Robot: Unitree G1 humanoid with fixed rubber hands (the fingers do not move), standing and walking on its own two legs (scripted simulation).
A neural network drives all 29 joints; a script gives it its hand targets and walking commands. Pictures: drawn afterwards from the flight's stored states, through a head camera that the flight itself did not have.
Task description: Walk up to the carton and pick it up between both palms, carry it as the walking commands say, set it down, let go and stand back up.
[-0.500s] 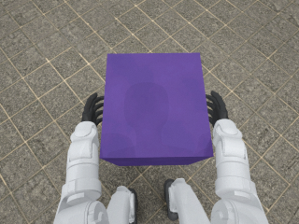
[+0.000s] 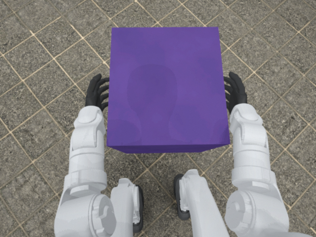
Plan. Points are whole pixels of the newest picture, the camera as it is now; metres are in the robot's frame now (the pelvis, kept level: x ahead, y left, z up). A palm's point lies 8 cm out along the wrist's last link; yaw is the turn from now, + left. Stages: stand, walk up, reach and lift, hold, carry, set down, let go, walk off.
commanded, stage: set down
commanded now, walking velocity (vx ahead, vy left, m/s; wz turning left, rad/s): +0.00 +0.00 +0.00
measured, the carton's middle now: (164, 101) +0.47 -0.04 -0.17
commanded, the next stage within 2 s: none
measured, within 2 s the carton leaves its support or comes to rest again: rests again in 1.88 s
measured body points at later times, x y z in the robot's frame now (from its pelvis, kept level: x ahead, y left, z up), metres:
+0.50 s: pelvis -0.02 -0.01 -0.08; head +0.26 -0.02 +0.27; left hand +0.48 +0.14 -0.17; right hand +0.46 -0.21 -0.17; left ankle +0.06 +0.10 -0.57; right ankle +0.09 -0.12 -0.57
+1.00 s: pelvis -0.03 -0.01 -0.15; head +0.30 -0.02 +0.16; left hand +0.51 +0.14 -0.27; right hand +0.49 -0.22 -0.27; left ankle +0.06 +0.10 -0.57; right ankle +0.09 -0.12 -0.57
